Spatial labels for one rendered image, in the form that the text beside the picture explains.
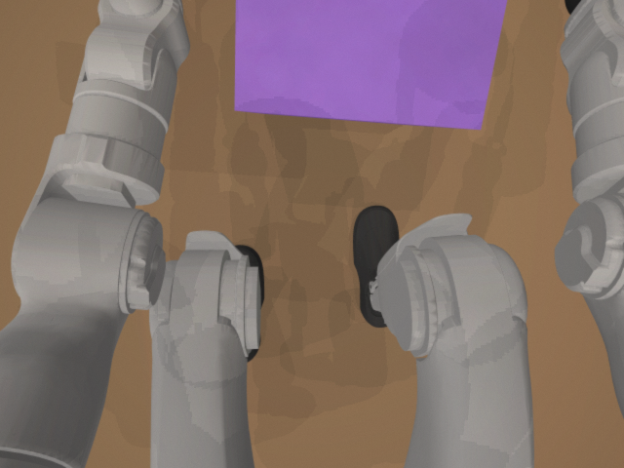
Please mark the right robot forearm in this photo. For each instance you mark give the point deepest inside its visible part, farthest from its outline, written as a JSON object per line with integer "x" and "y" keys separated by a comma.
{"x": 593, "y": 55}

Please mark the carton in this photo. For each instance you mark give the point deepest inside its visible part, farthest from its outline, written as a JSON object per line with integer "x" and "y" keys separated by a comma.
{"x": 406, "y": 62}

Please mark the robot right upper arm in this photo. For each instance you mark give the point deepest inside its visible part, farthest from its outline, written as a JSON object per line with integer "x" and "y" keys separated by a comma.
{"x": 589, "y": 259}

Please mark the robot left upper arm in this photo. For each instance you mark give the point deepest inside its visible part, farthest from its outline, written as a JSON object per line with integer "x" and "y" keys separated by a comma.
{"x": 81, "y": 269}

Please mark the left robot forearm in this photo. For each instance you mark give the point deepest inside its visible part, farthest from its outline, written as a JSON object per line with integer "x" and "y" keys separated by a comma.
{"x": 111, "y": 150}

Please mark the robot foot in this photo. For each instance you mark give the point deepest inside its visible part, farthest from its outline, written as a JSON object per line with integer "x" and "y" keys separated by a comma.
{"x": 255, "y": 261}
{"x": 375, "y": 232}

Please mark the left robot foot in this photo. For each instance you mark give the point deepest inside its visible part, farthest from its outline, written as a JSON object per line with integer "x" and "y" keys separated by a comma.
{"x": 255, "y": 261}

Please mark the right robot foot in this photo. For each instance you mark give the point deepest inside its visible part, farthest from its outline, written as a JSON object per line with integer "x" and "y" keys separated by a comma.
{"x": 375, "y": 232}

